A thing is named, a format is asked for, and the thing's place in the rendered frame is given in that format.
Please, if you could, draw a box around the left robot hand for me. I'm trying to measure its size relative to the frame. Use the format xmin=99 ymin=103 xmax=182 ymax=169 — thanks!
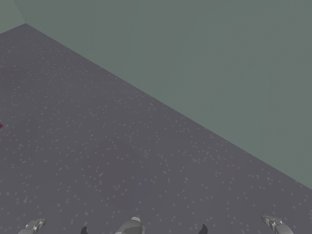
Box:
xmin=18 ymin=218 xmax=47 ymax=234

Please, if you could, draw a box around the right robot hand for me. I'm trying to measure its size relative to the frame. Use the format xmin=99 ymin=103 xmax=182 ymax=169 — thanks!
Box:
xmin=261 ymin=215 xmax=294 ymax=234

